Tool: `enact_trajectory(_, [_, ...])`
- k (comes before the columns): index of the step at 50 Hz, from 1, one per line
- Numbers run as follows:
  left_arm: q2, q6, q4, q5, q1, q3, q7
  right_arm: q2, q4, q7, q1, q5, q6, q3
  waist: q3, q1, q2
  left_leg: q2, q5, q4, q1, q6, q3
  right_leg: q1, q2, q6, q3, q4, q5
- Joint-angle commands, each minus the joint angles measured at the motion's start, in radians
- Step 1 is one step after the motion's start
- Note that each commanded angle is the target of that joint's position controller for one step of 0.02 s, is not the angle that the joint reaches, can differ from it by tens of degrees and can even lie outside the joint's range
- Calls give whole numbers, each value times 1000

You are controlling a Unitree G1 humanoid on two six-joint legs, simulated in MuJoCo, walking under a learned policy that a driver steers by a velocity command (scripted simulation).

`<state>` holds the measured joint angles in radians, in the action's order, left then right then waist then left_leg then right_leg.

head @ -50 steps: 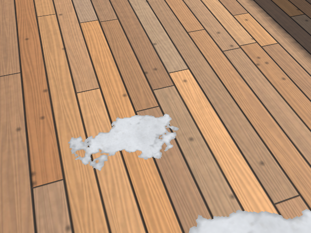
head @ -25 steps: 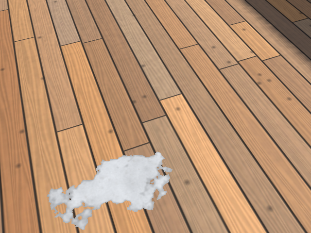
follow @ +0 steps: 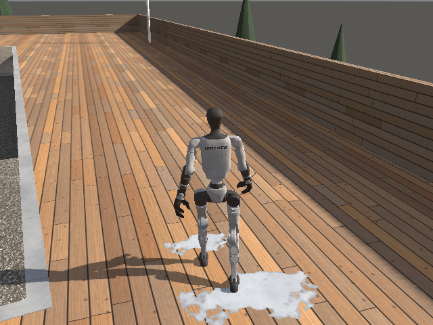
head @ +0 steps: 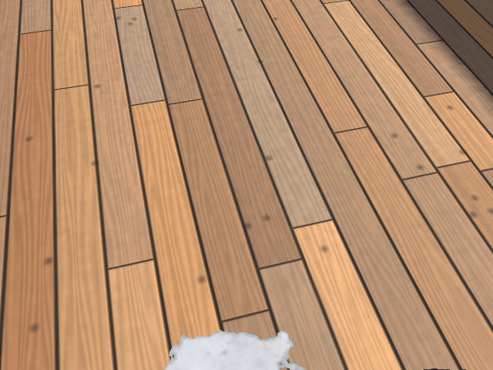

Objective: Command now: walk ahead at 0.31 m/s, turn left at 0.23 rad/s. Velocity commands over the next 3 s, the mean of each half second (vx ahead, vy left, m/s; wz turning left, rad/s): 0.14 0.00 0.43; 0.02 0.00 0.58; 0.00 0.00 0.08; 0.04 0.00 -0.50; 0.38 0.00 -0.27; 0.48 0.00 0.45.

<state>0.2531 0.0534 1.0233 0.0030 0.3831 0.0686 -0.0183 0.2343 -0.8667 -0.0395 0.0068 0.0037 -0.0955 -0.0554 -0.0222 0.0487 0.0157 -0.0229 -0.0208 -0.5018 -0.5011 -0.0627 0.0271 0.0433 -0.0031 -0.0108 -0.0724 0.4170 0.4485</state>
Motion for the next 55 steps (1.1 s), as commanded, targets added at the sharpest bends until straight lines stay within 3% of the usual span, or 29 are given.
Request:
enact_trajectory(1, [-8, 26, -67, -32, 140, -27, 4, 294, -48, 2, 333, -13, 3, -71, 408, -71, 299, -377, 616, 18, 881, -326, -588, -581, 81, -27, 27, 822, 177])
enact_trajectory(2, [78, 43, -56, -13, 101, -9, 12, 225, -36, 0, 342, 4, 12, -55, 456, -112, 164, -342, 521, 72, 848, -309, -619, -621, 42, -22, 166, 928, 200])
enact_trajectory(3, [112, 51, -99, 12, -19, 0, 10, 196, -6, 4, 244, 8, 13, -47, 314, -107, 122, -296, 499, 83, 726, -268, -485, -693, 2, -13, 153, 938, 140])
enact_trajectory(4, [122, 47, -116, 12, -88, 3, -2, 182, 19, 9, 166, 5, 17, -41, 221, -89, 24, -254, 492, 108, 580, -233, -394, -689, -37, -14, 137, 893, 63])
enact_trajectory(5, [137, 36, -127, -1, -124, 14, -16, 161, 31, 13, 125, 1, 20, -36, 161, -70, -9, -229, 495, 138, 447, -223, -346, -659, -58, -19, 133, 845, 17])
enact_trajectory(9, [99, -12, -155, -7, -96, 24, -43, 182, 38, 23, 129, -18, 29, -44, 146, -13, 61, -180, 438, 201, 255, -225, -292, -540, -53, -25, 140, 694, -50])
enact_trajectory(15, [106, -40, -210, -9, -237, 32, -51, 207, 66, 62, 151, 5, 67, -54, 131, -49, 86, -135, -19, 232, 244, -169, -356, -595, -24, -52, 171, 458, -208])
enact_trajectory(18, [105, -37, -236, -6, -304, 30, -47, 214, 73, 74, 162, 8, 81, -59, 99, -71, 107, -118, -184, 234, 245, -153, -407, -582, -3, -59, 185, 348, -220])
enact_trajectory(22, [115, -12, -252, 2, -324, 27, -33, 218, 90, 80, 170, 7, 101, -65, 99, -76, 124, -115, -87, 178, 284, -157, -477, -516, 29, -62, 189, 239, -153])
enact_trajectory(25, [127, 8, -232, 9, -236, 30, -15, 208, 124, 84, 127, 17, 116, -59, 120, -14, 127, -79, 83, 92, 297, -118, -505, -352, 34, -36, 166, 3, -249])
enact_trajectory(26, [156, 11, -221, 4, -199, 39, -12, 185, 137, 87, 132, 20, 121, -51, 137, -4, 101, -38, 29, 36, 246, -75, -477, -236, -26, -15, 182, -80, -361])
enact_trajectory(27, [219, 4, -230, -15, -197, 50, -19, 123, 144, 87, 185, 13, 125, -34, 184, -44, -81, 58, -270, -162, 126, -18, -352, -93, -235, 62, 342, -80, -539])
enact_trajectory(28, [265, -11, -235, -51, -216, 58, -18, 136, 177, 84, 207, 20, 116, -42, 144, -80, -325, 198, -626, -334, -96, 37, -188, -66, -396, 240, 567, -95, -782])
enact_trajectory(29, [207, -12, -261, -48, -246, 46, -19, 232, 156, 76, 228, 4, 105, -66, 152, -73, -248, 118, -626, -549, -128, 75, -194, -86, -442, 293, 565, -84, -834])
enact_trajectory(30, [159, -13, -281, -37, -282, 34, -23, 261, 138, 72, 238, 13, 110, -82, 143, -79, -171, 100, -557, -628, -124, 93, -186, -102, -380, 257, 451, -62, -817])
enact_trajectory(31, [143, -17, -289, -24, -311, 29, -23, 240, 121, 76, 248, 14, 125, -83, 121, -89, -129, 86, -501, -668, -130, 114, -168, -115, -312, 211, 358, -49, -758])
enact_trajectory(32, [139, -21, -289, -11, -318, 26, -25, 222, 125, 78, 241, 11, 138, -80, 102, -82, -129, 76, -452, -708, -150, 132, -159, -124, -289, 195, 315, -49, -728])
enact_trajectory(34, [148, -32, -283, -14, -304, 24, -28, 173, 152, 69, 209, 20, 149, -66, 71, -67, -154, 65, -391, -683, -136, 152, -106, -162, -246, 199, 225, -76, -704])
enact_trajectory(36, [164, -41, -274, -19, -267, 30, -36, 150, 192, 64, 148, 26, 147, -55, 70, -32, -185, 41, -358, -580, -149, 164, -74, -113, -254, 217, 197, -93, -682])
enact_trajectory(40, [213, -50, -275, -13, -265, 46, -34, 136, 237, 45, 113, 18, 144, -42, 102, -13, -199, -3, -343, -380, -15, 152, -26, -117, -287, 224, 138, -93, -671])
enact_trajectory(43, [234, -49, -274, 0, -266, 54, -20, 158, 252, 31, 118, 18, 152, -49, 94, -13, -210, 3, -334, -256, 79, 120, 20, -141, -306, 212, 110, -80, -625])
enact_trajectory(46, [240, -48, -267, 26, -283, 58, -13, 160, 243, 17, 175, 17, 160, -60, 86, -58, -196, 27, -204, -20, 214, 56, 55, -176, -306, 151, 73, 10, -547])
enact_trajectory(47, [210, -46, -249, 26, -243, 51, -9, 178, 226, 22, 220, 16, 159, -71, 99, -69, -150, 44, -106, 72, 331, 22, 38, -239, -275, 95, 30, 95, -470])
enact_trajectory(48, [159, -46, -243, -3, -198, 38, -1, 261, 224, 37, 267, 18, 156, -98, 124, -63, 53, -89, 184, 124, 514, -38, -166, -422, -192, 2, -65, 320, -239])
enact_trajectory(49, [102, -44, -297, -51, -223, 15, 4, 357, 256, 50, 265, 5, 150, -107, 130, -39, 325, -337, 568, 78, 606, -209, -495, -706, -53, -77, -66, 608, 262])
enact_trajectory(50, [152, -37, -327, -26, -317, 29, -5, 324, 261, 35, 297, -30, 123, -98, 213, -130, 219, -375, 427, 135, 531, -318, -547, -731, -29, -69, 94, 760, 259])
enact_trajectory(51, [181, -40, -331, 1, -347, 39, -11, 300, 257, 31, 253, -30, 103, -89, 151, -106, 151, -308, 294, 158, 486, -271, -464, -743, -47, -50, 122, 797, 174])
enact_trajectory(53, [191, -53, -301, -6, -312, 49, -30, 238, 267, 44, 149, 4, 96, -69, 93, -57, 96, -219, 145, 164, 409, -171, -366, -730, -69, -40, 140, 744, 23])
enact_trajectory(55, [186, -56, -289, -11, -259, 51, -29, 216, 276, 56, 122, -1, 100, -55, 113, -30, 113, -185, 164, 173, 353, -164, -318, -650, -46, -51, 125, 753, -69])
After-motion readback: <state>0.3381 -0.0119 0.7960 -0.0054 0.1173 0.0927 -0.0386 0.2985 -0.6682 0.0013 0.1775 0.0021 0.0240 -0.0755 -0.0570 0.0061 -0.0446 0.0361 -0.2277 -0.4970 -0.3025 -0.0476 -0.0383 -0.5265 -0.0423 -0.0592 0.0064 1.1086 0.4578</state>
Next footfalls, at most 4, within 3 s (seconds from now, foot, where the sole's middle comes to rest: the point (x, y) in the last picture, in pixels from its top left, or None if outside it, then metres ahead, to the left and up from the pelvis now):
0.54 right None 0.24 -0.10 -0.76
0.96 left None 0.11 0.15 -0.76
1.38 right None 0.25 -0.04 -0.76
2.16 right None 0.23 -0.08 -0.76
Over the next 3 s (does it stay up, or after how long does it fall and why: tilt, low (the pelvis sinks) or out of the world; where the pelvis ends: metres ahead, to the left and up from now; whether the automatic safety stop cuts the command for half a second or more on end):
stays up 0.62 0.07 0.02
